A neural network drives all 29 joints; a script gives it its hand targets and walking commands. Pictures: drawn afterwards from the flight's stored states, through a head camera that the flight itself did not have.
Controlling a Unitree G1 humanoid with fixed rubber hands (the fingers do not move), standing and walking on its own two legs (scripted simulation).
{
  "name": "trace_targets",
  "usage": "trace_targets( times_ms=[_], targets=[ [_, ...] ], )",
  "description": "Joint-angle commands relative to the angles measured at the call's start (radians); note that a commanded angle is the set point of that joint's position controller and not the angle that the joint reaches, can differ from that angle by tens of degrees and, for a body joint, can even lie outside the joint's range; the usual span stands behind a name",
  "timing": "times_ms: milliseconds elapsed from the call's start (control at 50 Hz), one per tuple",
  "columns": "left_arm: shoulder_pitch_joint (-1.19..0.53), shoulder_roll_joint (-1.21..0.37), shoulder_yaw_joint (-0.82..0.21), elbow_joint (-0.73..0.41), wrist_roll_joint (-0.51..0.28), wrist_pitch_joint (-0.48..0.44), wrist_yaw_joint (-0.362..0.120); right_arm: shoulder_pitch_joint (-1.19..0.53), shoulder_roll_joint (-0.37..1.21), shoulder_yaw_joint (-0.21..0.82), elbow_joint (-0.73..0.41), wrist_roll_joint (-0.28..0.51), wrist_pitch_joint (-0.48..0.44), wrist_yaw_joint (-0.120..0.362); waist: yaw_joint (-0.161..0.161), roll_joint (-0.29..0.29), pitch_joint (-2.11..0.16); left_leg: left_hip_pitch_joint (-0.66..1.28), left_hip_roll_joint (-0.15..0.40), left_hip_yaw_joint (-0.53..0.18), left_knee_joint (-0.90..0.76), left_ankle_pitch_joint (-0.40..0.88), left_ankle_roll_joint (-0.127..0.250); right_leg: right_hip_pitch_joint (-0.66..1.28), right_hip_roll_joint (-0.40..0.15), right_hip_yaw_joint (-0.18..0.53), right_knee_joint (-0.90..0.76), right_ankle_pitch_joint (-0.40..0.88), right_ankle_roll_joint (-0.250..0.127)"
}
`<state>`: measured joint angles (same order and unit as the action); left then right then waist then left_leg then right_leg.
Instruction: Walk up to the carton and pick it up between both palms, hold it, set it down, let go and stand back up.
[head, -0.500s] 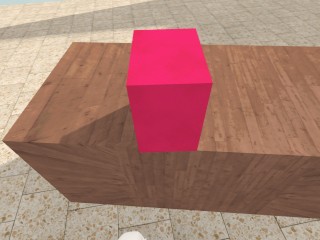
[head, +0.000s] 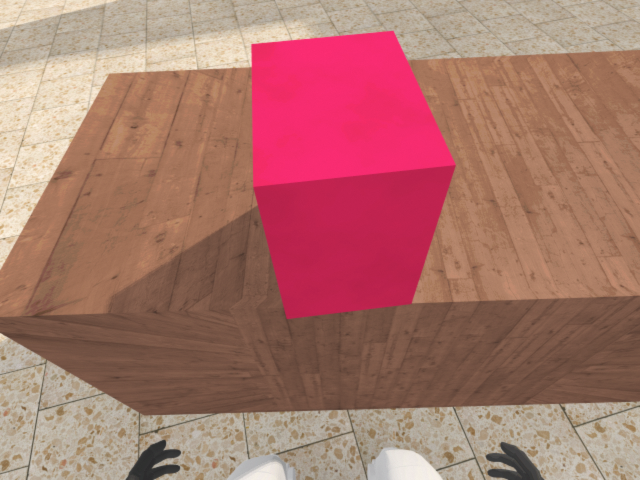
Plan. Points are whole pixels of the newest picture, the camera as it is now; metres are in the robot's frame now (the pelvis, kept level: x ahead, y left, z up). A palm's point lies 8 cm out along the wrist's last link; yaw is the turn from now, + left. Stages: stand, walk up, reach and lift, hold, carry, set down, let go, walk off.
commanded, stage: walk up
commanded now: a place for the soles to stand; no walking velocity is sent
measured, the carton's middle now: (337, 183) +0.48 -0.02 +0.06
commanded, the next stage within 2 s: reach and lift in 1.54 s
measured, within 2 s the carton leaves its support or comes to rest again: neither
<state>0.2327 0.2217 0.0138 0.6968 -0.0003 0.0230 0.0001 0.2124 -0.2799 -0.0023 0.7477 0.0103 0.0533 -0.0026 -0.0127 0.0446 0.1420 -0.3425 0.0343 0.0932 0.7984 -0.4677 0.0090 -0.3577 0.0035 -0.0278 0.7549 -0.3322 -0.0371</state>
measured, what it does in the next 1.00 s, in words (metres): stands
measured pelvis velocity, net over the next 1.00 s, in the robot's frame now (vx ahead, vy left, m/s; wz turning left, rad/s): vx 0.00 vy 0.02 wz -0.09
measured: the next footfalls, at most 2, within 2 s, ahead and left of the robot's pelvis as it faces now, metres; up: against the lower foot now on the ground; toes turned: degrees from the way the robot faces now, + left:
none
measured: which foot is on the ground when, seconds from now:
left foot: down 0.00-1.00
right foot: down 0.00-1.00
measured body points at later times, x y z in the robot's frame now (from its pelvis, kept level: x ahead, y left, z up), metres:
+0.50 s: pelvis -0.01 +0.01 +0.02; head +0.01 +0.01 +0.47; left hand +0.10 +0.26 -0.10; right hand +0.10 -0.25 -0.10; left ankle +0.03 +0.11 -0.71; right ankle +0.05 -0.10 -0.71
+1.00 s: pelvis +0.00 +0.02 +0.02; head +0.01 +0.01 +0.47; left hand +0.14 +0.26 -0.10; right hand +0.05 -0.25 -0.11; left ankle +0.03 +0.11 -0.71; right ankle +0.05 -0.10 -0.71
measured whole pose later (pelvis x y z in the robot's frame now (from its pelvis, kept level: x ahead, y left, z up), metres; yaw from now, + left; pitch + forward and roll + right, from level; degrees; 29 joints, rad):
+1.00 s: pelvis +0.00 +0.02 +0.02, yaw -5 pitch -2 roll +1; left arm 0.25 0.24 0.01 0.73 0.00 0.00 -0.01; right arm 0.28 -0.28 0.00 0.80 0.01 0.02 0.01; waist -0.01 0.00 0.06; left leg -0.25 0.02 0.17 0.57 -0.29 0.04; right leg -0.33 0.01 0.07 0.59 -0.23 0.00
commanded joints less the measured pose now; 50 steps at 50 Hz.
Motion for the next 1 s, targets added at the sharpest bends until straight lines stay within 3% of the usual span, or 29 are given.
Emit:
trace_targets(
  times_ms=[0,20,40,60,80,120,200,240,300,340,420,440,560,640,660,740,920,980],
  targets=[
    [-0.07,0.235,0.053,-0.118,0.004,-0.02,0.012,0.081,-0.133,-0.045,-0.072,-0.006,-0.037,-0.008,-0.019,-0.205,-0.142,0.114,0.021,-0.082,-0.143,0.158,0.006,-0.023,-0.228,0.277,-0.3,0.409,-0.139],
    [-0.064,0.231,0.05,-0.119,0.002,-0.018,0.007,0.088,-0.143,-0.045,-0.075,-0.009,-0.05,-0.007,-0.018,-0.182,-0.183,0.133,0.042,-0.106,-0.215,0.261,0.014,0.016,-0.204,0.245,-0.256,0.42,-0.105],
    [-0.039,0.213,0.048,-0.121,-0.008,-0.019,0.003,0.057,-0.163,-0.049,-0.082,-0.012,-0.055,-0.006,0.002,-0.151,-0.208,0.142,0.067,-0.145,-0.234,0.268,0.024,0.02,-0.178,0.225,-0.254,0.322,-0.077],
    [-0.021,0.205,0.045,-0.118,-0.018,-0.015,-0.002,0.033,-0.168,-0.053,-0.092,-0.017,-0.058,-0.004,0.016,-0.134,-0.219,0.119,0.092,-0.178,-0.267,0.191,0.038,0.029,-0.15,0.206,-0.261,0.162,-0.061],
    [-0.029,0.191,0.04,-0.112,-0.015,-0.008,-0.004,0.01,-0.168,-0.052,-0.092,-0.007,-0.061,0.001,0.024,-0.09,-0.209,0.061,0.113,-0.204,-0.32,0.14,0.05,0.065,-0.111,0.175,-0.241,0.078,-0.043],
    [-0.045,0.187,0.041,-0.099,-0.002,-0.005,-0.006,-0.021,-0.159,-0.047,-0.102,0.007,-0.07,0.006,0.032,-0.038,-0.163,-0.036,0.154,-0.237,-0.409,0.142,0.061,0.142,-0.075,0.139,-0.192,0.114,-0.013],
    [-0.038,0.19,0.042,-0.077,0.004,-0.022,-0.013,-0.017,-0.161,-0.044,-0.114,0.004,-0.076,0.011,0.034,0.021,-0.153,-0.029,0.157,-0.214,-0.433,0.191,0.06,0.157,-0.08,0.145,-0.223,0.153,-0.001],
    [-0.044,0.192,0.038,-0.073,0.001,-0.029,-0.014,-0.006,-0.152,-0.042,-0.114,0.003,-0.077,0.014,0.033,-0.003,-0.163,0.011,0.149,-0.19,-0.43,0.216,0.057,0.155,-0.087,0.154,-0.248,0.176,-0.002],
    [-0.036,0.191,0.04,-0.059,0.001,-0.032,-0.017,0.011,-0.154,-0.047,-0.118,0.003,-0.074,0.016,0.02,-0.011,-0.171,0.04,0.146,-0.173,-0.439,0.138,0.061,0.127,-0.078,0.143,-0.262,0.138,0.002],
    [-0.039,0.193,0.043,-0.055,0.003,-0.032,-0.017,0.006,-0.153,-0.047,-0.12,0.004,-0.071,0.016,0.021,0.007,-0.132,0.01,0.154,-0.166,-0.45,0.108,0.065,0.117,-0.079,0.151,-0.267,0.132,0.002],
    [-0.002,0.195,0.048,-0.041,0.003,-0.035,-0.019,0.026,-0.161,-0.056,-0.119,-0.004,-0.066,0.014,0.013,-0.003,-0.138,0.037,0.143,-0.15,-0.455,-0.009,0.064,0.071,-0.07,0.163,-0.294,0.035,-0.001],
    [-0.003,0.199,0.053,-0.041,0.004,-0.035,-0.018,0.035,-0.155,-0.056,-0.119,-0.003,-0.065,0.014,0.012,-0.03,-0.131,0.029,0.143,-0.156,-0.454,-0.029,0.065,0.064,-0.069,0.164,-0.301,0.009,0.002],
    [0.009,0.204,0.057,-0.043,0.0,-0.045,-0.017,0.041,-0.145,-0.052,-0.113,-0.006,-0.069,0.011,0.001,-0.096,-0.129,0.114,0.109,-0.105,-0.366,0.1,0.052,-0.021,-0.096,0.229,-0.358,0.024,-0.013],
    [0.027,0.2,0.054,-0.038,0.002,-0.041,-0.016,0.045,-0.147,-0.05,-0.105,-0.006,-0.072,0.008,0.006,-0.078,-0.151,0.129,0.118,-0.112,-0.372,0.117,0.055,-0.011,-0.089,0.222,-0.335,0.055,-0.012],
    [0.041,0.195,0.053,-0.048,0.007,-0.048,-0.01,0.049,-0.15,-0.047,-0.088,-0.008,-0.063,0.01,0.011,-0.048,-0.145,0.132,0.109,-0.097,-0.359,0.117,0.057,-0.02,-0.107,0.241,-0.353,0.038,-0.015],
    [0.034,0.213,0.055,-0.053,0.007,-0.051,0.0,0.077,-0.138,-0.044,-0.07,-0.009,-0.051,0.011,-0.005,-0.102,-0.142,0.159,0.084,-0.095,-0.328,0.129,0.048,-0.053,-0.131,0.291,-0.402,-0.05,-0.026],
    [0.027,0.195,0.049,-0.066,0.004,-0.045,0.002,0.064,-0.15,-0.044,-0.058,-0.004,-0.058,0.01,0.011,-0.077,-0.144,0.099,0.129,-0.112,-0.388,0.188,0.056,0.02,-0.084,0.21,-0.283,0.145,-0.011],
    [0.039,0.18,0.043,-0.069,0.005,-0.041,0.005,0.044,-0.167,-0.042,-0.058,0.0,-0.053,0.009,0.022,-0.024,-0.111,0.045,0.153,-0.114,-0.426,0.16,0.067,0.047,-0.058,0.191,-0.243,0.155,0.0]
  ],
)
